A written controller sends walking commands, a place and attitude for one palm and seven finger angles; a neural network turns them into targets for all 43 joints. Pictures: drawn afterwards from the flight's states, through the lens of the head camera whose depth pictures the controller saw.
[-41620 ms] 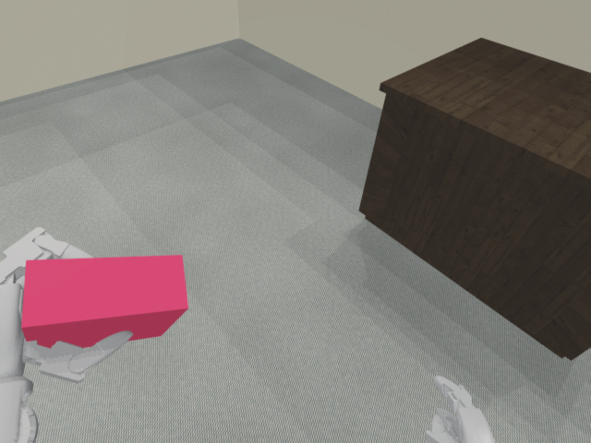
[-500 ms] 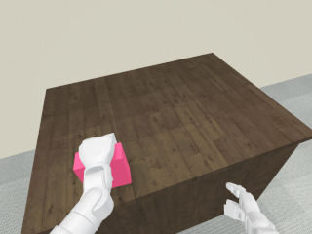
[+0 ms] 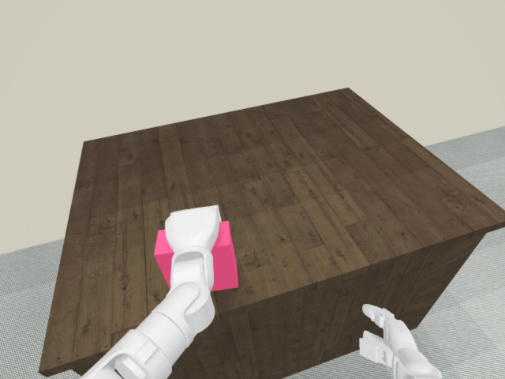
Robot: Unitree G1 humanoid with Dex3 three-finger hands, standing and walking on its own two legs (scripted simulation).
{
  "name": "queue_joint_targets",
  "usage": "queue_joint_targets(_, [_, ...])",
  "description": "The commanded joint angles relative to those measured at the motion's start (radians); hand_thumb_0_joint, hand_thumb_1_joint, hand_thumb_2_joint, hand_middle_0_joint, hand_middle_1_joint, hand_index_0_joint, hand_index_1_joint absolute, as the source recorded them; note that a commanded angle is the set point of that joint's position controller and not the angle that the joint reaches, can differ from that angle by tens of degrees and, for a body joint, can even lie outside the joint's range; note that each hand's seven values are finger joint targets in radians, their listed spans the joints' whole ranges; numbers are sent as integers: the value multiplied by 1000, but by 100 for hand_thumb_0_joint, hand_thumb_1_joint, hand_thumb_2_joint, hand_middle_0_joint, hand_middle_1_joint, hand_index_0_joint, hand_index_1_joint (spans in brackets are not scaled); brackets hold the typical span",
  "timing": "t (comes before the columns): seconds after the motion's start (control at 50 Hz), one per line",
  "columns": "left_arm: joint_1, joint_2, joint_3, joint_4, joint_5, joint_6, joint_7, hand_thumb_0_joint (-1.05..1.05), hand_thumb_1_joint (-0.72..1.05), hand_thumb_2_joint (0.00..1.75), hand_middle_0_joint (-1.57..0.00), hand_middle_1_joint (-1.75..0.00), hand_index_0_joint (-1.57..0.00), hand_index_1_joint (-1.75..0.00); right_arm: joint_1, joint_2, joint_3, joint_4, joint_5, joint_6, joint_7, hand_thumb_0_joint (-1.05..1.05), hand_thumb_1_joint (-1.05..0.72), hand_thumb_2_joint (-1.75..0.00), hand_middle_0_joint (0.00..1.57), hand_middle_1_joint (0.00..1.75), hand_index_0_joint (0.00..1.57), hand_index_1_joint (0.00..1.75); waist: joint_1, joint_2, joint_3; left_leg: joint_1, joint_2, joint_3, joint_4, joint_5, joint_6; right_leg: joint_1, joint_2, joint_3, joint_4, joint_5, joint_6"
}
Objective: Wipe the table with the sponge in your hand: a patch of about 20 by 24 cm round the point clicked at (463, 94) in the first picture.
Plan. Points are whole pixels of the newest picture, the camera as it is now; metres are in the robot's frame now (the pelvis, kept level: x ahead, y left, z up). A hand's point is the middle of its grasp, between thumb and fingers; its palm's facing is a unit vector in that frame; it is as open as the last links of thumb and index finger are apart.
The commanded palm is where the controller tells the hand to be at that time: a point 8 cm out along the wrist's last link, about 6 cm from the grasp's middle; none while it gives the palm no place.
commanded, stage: wipe forward along the third lane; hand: left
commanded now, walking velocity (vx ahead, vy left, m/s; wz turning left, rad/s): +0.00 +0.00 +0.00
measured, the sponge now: (202, 267) +0.32 +0.15 -0.02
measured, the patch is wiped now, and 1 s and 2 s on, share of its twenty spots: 0.90 1.00 1.00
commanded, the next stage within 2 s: wipe back along the third lane in 1.68 s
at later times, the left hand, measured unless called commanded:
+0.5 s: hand (209, 235) +0.36 +0.14 +0.03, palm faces -0.05 -0.07 -1.00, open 10.0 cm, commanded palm +0.33 +0.14 +0.07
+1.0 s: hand (206, 217) +0.40 +0.16 +0.03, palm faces -0.08 -0.03 -1.00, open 10.0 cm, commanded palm +0.38 +0.17 +0.06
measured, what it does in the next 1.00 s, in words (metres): stands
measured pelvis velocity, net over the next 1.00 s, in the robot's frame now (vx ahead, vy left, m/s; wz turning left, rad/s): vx -0.01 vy -0.02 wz -0.04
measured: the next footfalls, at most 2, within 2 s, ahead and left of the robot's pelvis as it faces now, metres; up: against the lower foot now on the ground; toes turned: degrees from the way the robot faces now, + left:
none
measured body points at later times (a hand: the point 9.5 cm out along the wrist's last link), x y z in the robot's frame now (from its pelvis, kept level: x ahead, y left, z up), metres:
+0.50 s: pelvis -0.01 -0.02 +0.00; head -0.02 -0.05 +0.45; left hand +0.35 +0.14 +0.09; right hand +0.19 -0.25 -0.10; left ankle -0.01 +0.10 -0.73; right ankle +0.03 -0.07 -0.73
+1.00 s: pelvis -0.01 -0.02 +0.00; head +0.01 -0.05 +0.45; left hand +0.40 +0.15 +0.09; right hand +0.13 -0.28 -0.13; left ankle -0.01 +0.10 -0.73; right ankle +0.03 -0.07 -0.73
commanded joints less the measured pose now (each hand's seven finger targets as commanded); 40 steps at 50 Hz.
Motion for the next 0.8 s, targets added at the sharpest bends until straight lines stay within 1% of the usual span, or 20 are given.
queue_joint_targets(0.0, [-313,-67,21,-102,-18,-28,23,0,10,130,-120,-160,-120,-160,-230,-89,-30,-165,1,-50,1,0,-90,-90,20,30,20,30,-34,-175,-192,-13,20,-35,-68,102,5,142,-33,106,-92,83,-3])
queue_joint_targets(0.04, [-304,-37,54,-83,-16,-16,29,0,10,130,-120,-160,-120,-160,-236,-92,-28,-165,-1,-43,1,0,-90,-90,20,30,20,30,-25,-186,-189,-28,20,-31,-74,104,2,161,-35,117,-98,98,-3])
queue_joint_targets(0.06, [-296,33,131,-83,-24,-15,38,0,10,130,-120,-160,-120,-160,-238,-99,-27,-164,-4,-38,-5,0,-90,-90,20,30,20,30,-13,-189,-200,-44,20,-35,-83,93,2,179,-33,137,-105,87,-6])
queue_joint_targets(0.08, [-310,0,95,-73,-17,-7,40,0,10,130,-120,-160,-120,-160,-240,-94,-24,-165,-5,-36,-10,0,-90,-90,20,30,20,30,-24,-179,-199,-43,18,-21,-81,97,3,189,-40,131,-107,97,0])
queue_joint_targets(0.12, [-352,-3,89,-22,-8,4,41,0,10,130,-120,-160,-120,-160,-236,-97,-22,-153,-1,-32,-17,0,-90,-90,20,30,20,30,-39,-188,-150,-56,20,-23,-89,72,-2,149,-39,138,-123,62,0])
queue_joint_targets(0.14, [-365,6,97,-15,-2,5,43,0,10,130,-120,-160,-120,-160,-232,-97,-22,-152,-2,-31,-20,0,-90,-90,20,30,20,30,-36,-170,-166,-51,18,-22,-89,76,-2,152,-39,141,-121,69,-2])
queue_joint_targets(0.16, [-349,60,160,-11,-9,5,46,0,10,130,-120,-160,-120,-160,-231,-101,-23,-154,-5,-31,-25,0,-90,-90,20,30,20,30,-22,-170,-169,-62,17,-25,-95,70,-1,164,-35,154,-128,62,-6])
queue_joint_targets(0.2, [-381,28,120,4,0,-1,43,0,10,130,-120,-160,-120,-160,-224,-97,-23,-154,-2,-31,-34,0,-90,-90,20,30,20,30,-42,-178,-179,-59,14,-14,-88,67,1,166,-43,156,-135,61,1])
queue_joint_targets(0.24, [-385,44,136,64,8,-2,41,0,10,130,-120,-160,-120,-160,-209,-101,-20,-146,-4,-31,-44,0,-90,-90,20,30,20,30,-46,-189,-165,-76,13,-14,-92,50,-1,156,-44,165,-144,37,2])
queue_joint_targets(0.26, [-398,106,201,62,7,-12,45,0,10,130,-120,-160,-120,-160,-206,-108,-22,-141,-7,-30,-51,0,-90,-90,20,30,20,30,-37,-171,-172,-82,11,-18,-96,40,-2,158,-41,186,-151,29,-4])
queue_joint_targets(0.32, [-420,55,148,98,21,-23,43,0,10,130,-120,-160,-120,-160,-190,-102,-22,-142,-5,-31,-59,0,-90,-90,20,30,20,30,-55,-167,-182,-86,11,-10,-90,45,-4,152,-47,175,-145,39,0])
queue_joint_targets(0.34, [-401,66,165,122,17,-24,45,0,10,130,-120,-160,-120,-160,-182,-103,-24,-143,-7,-33,-63,0,-90,-90,20,30,20,30,-48,-178,-186,-94,10,-6,-89,42,-3,160,-49,178,-148,36,2])
queue_joint_targets(0.36, [-391,132,233,130,15,-30,50,0,10,130,-120,-160,-120,-160,-178,-113,-25,-138,-8,-33,-66,0,-90,-90,20,30,20,30,-36,-183,-194,-105,10,-14,-93,39,-5,166,-45,196,-152,33,-3])
queue_joint_targets(0.4, [-427,57,164,146,10,-38,51,0,10,130,-120,-160,-120,-160,-170,-103,-23,-145,-5,-38,-70,0,-90,-90,20,30,20,30,-61,-186,-186,-110,11,-4,-88,31,-3,154,-52,181,-151,33,7])
queue_joint_targets(0.46, [-408,142,251,192,9,-46,63,0,10,130,-120,-160,-120,-160,-155,-116,-25,-135,-11,-41,-78,0,-90,-90,20,30,20,30,-45,-199,-198,-139,11,-9,-88,22,-6,166,-54,204,-155,33,5])
queue_joint_targets(0.52, [-471,105,205,240,13,-53,64,0,10,130,-120,-160,-120,-160,-140,-113,-22,-132,-8,-47,-84,0,-90,-90,20,30,20,30,-78,-195,-158,-151,13,-1,-82,-8,-5,118,-60,200,-166,-23,15])
queue_joint_targets(0.56, [-498,181,267,290,18,-59,69,0,10,130,-120,-160,-120,-160,-128,-122,-21,-123,-10,-51,-93,0,-90,-90,20,30,20,30,-73,-201,-156,-178,12,-9,-81,-28,-7,106,-60,211,-171,-84,15])
queue_joint_targets(0.58, [-531,160,242,295,16,-68,71,0,10,130,-120,-160,-120,-160,-116,-118,-20,-123,-11,-56,-96,0,-90,-90,20,30,20,30,-86,-188,-164,-178,14,-1,-75,-34,-5,100,-66,204,-167,-93,21])
queue_joint_targets(0.68, [-548,217,292,360,12,-92,84,0,10,130,-120,-160,-120,-160,-77,-122,-23,-118,-13,-69,-102,0,-90,-90,20,30,20,30,-84,-198,-220,-218,16,4,-57,-26,-5,135,-74,216,-152,-59,29])
queue_joint_targets(0.78, [-575,217,296,391,4,-106,89,0,10,130,-120,-160,-120,-160,-46,-123,-27,-118,-11,-76,-95,0,-90,-90,20,30,20,30,-93,-181,-244,-230,20,6,-51,-10,-3,142,-74,206,-138,1,32])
